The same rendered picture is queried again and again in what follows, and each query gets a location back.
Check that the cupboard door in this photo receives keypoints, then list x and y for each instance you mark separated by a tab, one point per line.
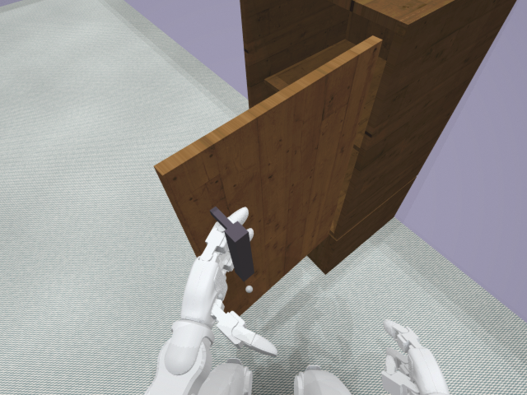
285	159

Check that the left robot hand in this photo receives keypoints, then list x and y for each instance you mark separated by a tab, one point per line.
207	279

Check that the robot right shin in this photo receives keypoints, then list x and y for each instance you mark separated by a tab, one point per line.
312	367

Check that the robot left forearm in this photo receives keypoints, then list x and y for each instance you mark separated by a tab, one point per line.
184	361

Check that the right robot hand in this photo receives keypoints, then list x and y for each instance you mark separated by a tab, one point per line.
419	372

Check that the right robot thigh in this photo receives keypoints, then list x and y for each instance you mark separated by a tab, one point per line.
318	382

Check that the handle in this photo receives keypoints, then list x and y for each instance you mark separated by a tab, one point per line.
238	240

